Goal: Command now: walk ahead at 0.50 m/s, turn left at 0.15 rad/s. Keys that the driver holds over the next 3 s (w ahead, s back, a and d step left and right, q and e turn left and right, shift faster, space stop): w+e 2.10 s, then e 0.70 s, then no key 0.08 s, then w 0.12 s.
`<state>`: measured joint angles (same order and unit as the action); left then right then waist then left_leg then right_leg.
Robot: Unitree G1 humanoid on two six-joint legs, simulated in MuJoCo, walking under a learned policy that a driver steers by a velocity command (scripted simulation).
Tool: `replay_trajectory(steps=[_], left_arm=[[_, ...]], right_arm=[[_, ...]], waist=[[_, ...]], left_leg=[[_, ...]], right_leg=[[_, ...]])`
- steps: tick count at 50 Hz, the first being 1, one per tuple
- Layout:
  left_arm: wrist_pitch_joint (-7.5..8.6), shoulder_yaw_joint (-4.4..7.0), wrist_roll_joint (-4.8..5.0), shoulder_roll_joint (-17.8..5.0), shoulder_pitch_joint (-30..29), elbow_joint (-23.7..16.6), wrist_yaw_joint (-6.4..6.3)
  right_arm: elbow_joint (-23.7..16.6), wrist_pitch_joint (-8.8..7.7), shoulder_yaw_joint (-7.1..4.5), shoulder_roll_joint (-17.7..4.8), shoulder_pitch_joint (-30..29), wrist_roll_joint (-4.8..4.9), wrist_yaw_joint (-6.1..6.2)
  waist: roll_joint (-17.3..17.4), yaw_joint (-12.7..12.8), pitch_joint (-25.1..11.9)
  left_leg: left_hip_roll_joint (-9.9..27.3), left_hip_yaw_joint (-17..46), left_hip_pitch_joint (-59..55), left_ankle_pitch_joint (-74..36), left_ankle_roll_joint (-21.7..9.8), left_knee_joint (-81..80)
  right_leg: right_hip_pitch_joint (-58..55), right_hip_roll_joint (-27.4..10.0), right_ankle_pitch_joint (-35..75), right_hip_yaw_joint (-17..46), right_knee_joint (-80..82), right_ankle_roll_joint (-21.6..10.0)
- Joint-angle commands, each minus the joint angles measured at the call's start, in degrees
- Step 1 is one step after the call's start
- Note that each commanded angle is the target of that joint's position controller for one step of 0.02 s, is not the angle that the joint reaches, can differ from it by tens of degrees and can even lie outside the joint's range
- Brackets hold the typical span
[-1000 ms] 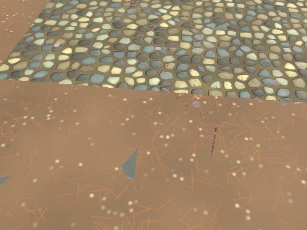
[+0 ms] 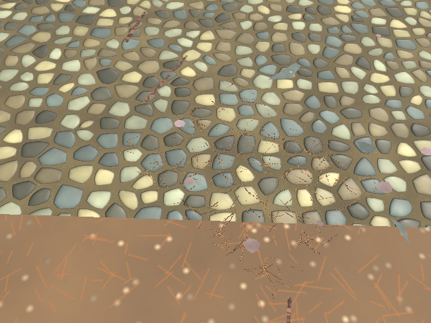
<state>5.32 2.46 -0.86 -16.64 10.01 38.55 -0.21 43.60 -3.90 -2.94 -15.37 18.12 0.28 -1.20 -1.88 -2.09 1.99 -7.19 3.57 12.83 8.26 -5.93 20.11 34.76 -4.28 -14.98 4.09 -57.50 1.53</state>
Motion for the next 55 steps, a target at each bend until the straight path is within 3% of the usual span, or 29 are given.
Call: replay_trajectory(steps=[1, 4, 6, 11, 13, 14, 15, 16, 17, 18, 19, 20, 21, 22, 25, 30, 32, 35, 37, 38, 39, 40, 41, 42, 43, 45, 48, 51, 55], left_arm=[[-0.25, 0.85, 0.17, -3.54, 0.32, -2.61, -0.33], [0.17, 0.35, 0.87, -2.41, -5.18, -3.29, 0.19], [0.46, 0.29, 1.46, -2.43, -8.38, -4.09, 0.76], [0.70, 0.31, 2.03, -2.68, -12.47, -6.50, 2.86], [0.67, 0.69, 1.89, -3.52, -10.12, -6.58, 3.51], [0.52, 1.35, 1.66, -4.79, -6.61, -5.90, 3.51], [0.40, 2.56, 1.50, -6.83, 0.75, -4.12, 3.29], [0.19, 3.76, 1.34, -9.93, 9.86, -2.55, 2.72], [0.12, 5.23, 1.09, -16.17, 15.01, -2.28, 2.29], [-0.31, 4.34, 2.10, -11.76, 16.81, -1.40, 1.98], [-0.78, 3.47, 1.99, -9.17, 14.08, -1.89, 1.50], [-1.15, 3.24, 1.58, -8.37, 10.57, -2.80, 1.29], [-1.43, 2.92, 1.37, -7.67, 7.56, -3.34, 1.30], [-1.42, 2.46, 0.98, -6.69, 5.61, -4.12, 1.22], [-1.39, 2.67, 1.19, -7.29, 3.80, -4.37, 0.75], [-2.09, 3.54, 2.04, -9.58, 7.83, -1.92, -0.57], [-2.47, 3.67, 2.36, -9.82, 10.22, -0.76, -0.71], [-3.02, 3.60, 2.63, -9.03, 11.44, -0.04, -0.90], [-3.42, 3.68, 2.31, -8.77, 10.37, -0.22, -0.95], [-3.47, 3.22, 2.10, -7.35, 9.92, -0.52, -0.83], [-3.21, 2.06, 1.57, -4.19, 9.59, -1.39, -0.53], [-2.68, 0.85, 2.58, -0.63, 16.68, -2.60, -0.52], [-2.36, 1.12, 2.93, -4.37, 17.49, -2.69, -0.62], [-2.60, 2.31, 2.94, -8.58, 12.74, -2.43, -0.60], [-2.98, 2.56, 2.40, -8.92, 8.72, -3.12, -0.64], [-3.28, 2.86, 1.95, -7.40, 5.97, -4.20, -0.22], [-4.17, 2.25, 2.36, -4.08, 5.84, -4.77, 0.26], [-4.29, 1.85, 1.89, -3.14, 2.94, -5.87, 0.50], [-3.53, 1.33, 2.04, -2.21, -3.14, -6.86, 1.86]], right_arm=[[-3.51, -1.17, -1.95, -8.83, -1.94, 0.01, 0.96], [-1.88, -1.24, -1.57, -9.11, 0.28, 0.27, 1.13], [-0.63, -1.29, -1.48, -9.64, 2.00, 0.19, 1.12], [1.94, 0.03, -1.75, -10.31, 4.00, -0.12, 1.20], [1.72, 0.67, -2.01, -11.11, 2.62, -0.13, 1.62], [1.37, 0.98, -2.18, -11.77, 1.83, -0.19, 1.92], [0.80, 1.47, -2.13, -11.95, 0.40, -0.21, 2.24], [-0.46, 1.32, -1.65, -11.28, -0.68, -0.61, 2.68], [-2.84, -0.16, 0.18, -5.94, 4.69, -1.71, 2.08], [-1.99, -1.90, 0.59, -6.56, 4.33, -1.60, 1.10], [-3.82, -3.26, -0.26, -9.95, -0.69, 0.53, 0.10], [-5.11, -3.96, 0.02, -9.60, -4.83, 1.02, -0.16], [-5.51, -4.10, -0.12, -9.15, -6.56, -0.04, -0.02], [-5.57, -3.66, -0.59, -9.40, -6.25, -1.07, 0.29], [-5.59, -2.14, -0.34, -7.55, -3.78, -1.53, 0.89], [-8.10, -2.17, 0.82, -4.46, -14.60, -1.33, 1.01], [-8.92, -2.47, 0.58, -5.04, -17.48, -0.52, 0.69], [-9.45, -3.00, -0.44, -7.23, -18.42, -0.01, 0.30], [-8.80, -3.47, -1.28, -8.42, -15.33, 0.17, 0.30], [-7.79, -3.68, -2.02, -9.46, -10.93, -0.11, 0.60], [-7.21, -3.93, -2.88, -11.90, -3.63, -1.12, 1.08], [-5.67, -3.16, -4.29, -16.75, 3.44, -1.96, 1.41], [-4.90, -2.61, -3.95, -13.97, 4.86, -0.25, 0.94], [-5.71, -2.33, -2.88, -9.88, 2.10, -0.03, 1.14], [-6.06, -1.90, -2.36, -8.48, -0.63, -0.47, 1.30], [-5.41, -1.70, -1.47, -6.09, -4.12, -1.06, 1.39], [-4.07, -2.28, -1.78, -6.35, -4.91, -0.66, 1.21], [-2.42, -2.47, -2.62, -8.61, -4.43, -0.76, 1.20], [-0.86, -1.84, -2.90, -10.15, -4.01, -0.32, 1.44]], waist=[[5.28, 1.04, -2.63], [5.53, -1.85, -1.73], [5.29, -3.52, -0.66], [4.39, -4.23, 1.25], [5.46, -2.12, -0.81], [6.49, -0.05, -3.70], [5.98, 4.23, -8.08], [4.21, 8.63, -13.75], [-8.81, 6.84, -21.33], [-11.26, 7.73, -25.24], [-6.97, 8.45, -17.14], [-1.30, 7.44, -11.04], [2.89, 5.31, -5.95], [2.69, 3.38, -4.04], [-0.94, 0.75, -3.29], [-1.76, 4.69, -2.31], [-2.34, 5.86, -2.67], [-3.45, 5.37, -3.01], [-4.98, 3.18, -3.39], [-4.76, 0.81, -5.49], [-1.29, -2.64, -12.03], [13.84, -1.71, -20.86], [18.81, -1.96, -20.53], [11.78, -3.19, -12.48], [7.64, -2.82, -7.46], [7.81, -0.43, -1.88], [8.86, 0.89, -0.48], [6.67, 0.76, -0.44], [5.68, -1.21, 0.49]], left_leg=[[14.86, 9.73, -1.23, -16.90, -8.72, -9.21], [13.25, 5.07, -1.57, -13.69, -5.83, -9.99], [14.75, 4.90, -4.12, -10.98, -5.27, -10.62], [19.76, 3.86, -17.97, -19.42, -4.69, -6.11], [19.89, 1.77, -20.20, -34.57, -3.48, -1.02], [19.33, 0.66, -20.38, -45.70, -2.77, 3.65], [17.51, -1.56, -18.61, -53.09, -1.51, 12.78], [16.02, -2.98, -8.34, -45.59, 0.42, 25.97], [6.02, -5.32, 16.33, -11.44, 5.15, 49.64], [2.30, 1.72, 27.54, 22.33, 5.90, 57.12], [6.36, 4.41, 33.06, 19.14, 5.25, 58.73], [8.79, 3.25, 32.99, 15.03, 4.89, 55.24], [10.35, 2.23, 31.22, 12.58, 5.30, 49.57], [11.73, 2.00, 27.81, 10.77, 5.94, 45.83], [12.04, 0.24, 23.20, 8.63, 8.95, 39.09], [8.41, -1.13, 15.97, -10.88, 10.66, 17.49], [7.03, -0.34, 13.87, -13.69, 10.44, 13.24], [6.79, 2.09, 12.94, -9.57, 8.94, 8.46], [6.84, 1.69, 8.57, -5.14, 6.87, 6.54], [7.54, 1.10, 1.57, -4.99, 5.16, 4.43], [14.88, 7.15, -11.57, -3.20, 1.62, 5.76], [28.16, 29.30, -32.60, 6.22, -7.63, 3.88], [32.43, 43.10, -33.52, 19.50, -9.63, -0.83], [29.93, 36.04, -26.66, 22.78, -7.12, -2.32], [27.42, 27.70, -19.82, 17.12, -5.06, -2.79], [23.10, 16.91, -9.75, 6.18, -3.79, -5.85], [21.60, 8.36, -5.05, -0.94, -4.52, -9.70], [22.59, 2.98, -6.52, -8.08, -5.58, -10.99], [20.91, -5.44, -8.03, -11.77, -3.50, -10.96]], right_leg=[[1.62, -1.73, 10.29, -1.39, 8.04, 1.55], [-1.20, -0.70, 22.17, -2.84, 18.67, 0.43], [-1.24, -0.06, 25.80, -3.22, 22.45, -0.56], [6.10, 1.55, 16.33, -2.92, 26.57, -3.99], [2.05, 3.90, 10.52, -4.88, 27.19, -5.89], [-3.54, 5.90, 8.31, -6.71, 26.86, -6.98], [-13.50, 7.95, 10.11, -8.15, 28.94, -8.68], [-29.84, 3.41, 14.49, -1.13, 28.57, -12.01], [-53.15, -11.35, 12.50, 25.94, 29.18, -22.53], [-59.76, -15.22, 7.01, 41.29, 36.66, -25.55], [-54.32, -13.12, 1.27, 34.23, 38.23, -22.24], [-45.65, -10.88, 2.31, 27.84, 39.57, -20.26], [-37.04, -8.71, 7.00, 23.61, 41.25, -18.98], [-31.29, -6.75, 12.04, 20.45, 42.85, -18.36], [-22.35, -4.21, 19.59, 15.91, 44.91, -19.18], [-16.04, 0.77, 16.32, 10.30, 43.69, -14.91], [-17.67, 0.09, 13.03, 12.72, 42.40, -13.97], [-23.90, -1.90, 9.34, 18.42, 37.67, -12.74], [-25.49, -2.38, 10.23, 20.98, 33.69, -11.61], [-24.42, -0.34, 11.62, 19.94, 29.37, -10.12], [-19.32, 2.61, 8.42, 16.23, 16.88, -8.15], [-0.62, 10.74, -9.40, 7.06, -2.29, -3.80], [9.07, 7.56, -19.07, 5.99, -12.60, -2.75], [11.93, 4.85, -14.12, 6.47, -16.59, -2.21], [11.20, 2.98, -9.85, 4.24, -16.82, -1.85], [8.09, -0.08, -4.92, 3.42, -12.41, -1.70], [5.74, -1.56, -2.25, 1.41, -8.41, -1.22], [7.52, -2.36, 3.65, 1.30, -1.83, -0.43], [4.31, -1.59, 15.00, -1.70, 11.29, -1.20]])
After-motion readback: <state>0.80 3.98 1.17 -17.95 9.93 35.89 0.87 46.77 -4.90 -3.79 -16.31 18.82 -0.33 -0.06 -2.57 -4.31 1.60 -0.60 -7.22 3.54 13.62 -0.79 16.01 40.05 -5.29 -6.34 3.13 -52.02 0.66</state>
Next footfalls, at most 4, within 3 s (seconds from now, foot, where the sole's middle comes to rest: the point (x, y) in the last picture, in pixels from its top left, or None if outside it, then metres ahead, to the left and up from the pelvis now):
0.32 right None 0.36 -0.15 -0.78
0.78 left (212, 263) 0.66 -0.01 -0.78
1.28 right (320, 234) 0.76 -0.38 -0.78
1.78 left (319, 158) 1.10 -0.45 -0.78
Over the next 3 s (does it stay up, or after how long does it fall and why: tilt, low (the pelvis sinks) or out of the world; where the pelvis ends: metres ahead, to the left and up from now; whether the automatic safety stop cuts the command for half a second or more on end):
stays up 1.08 -0.74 0.00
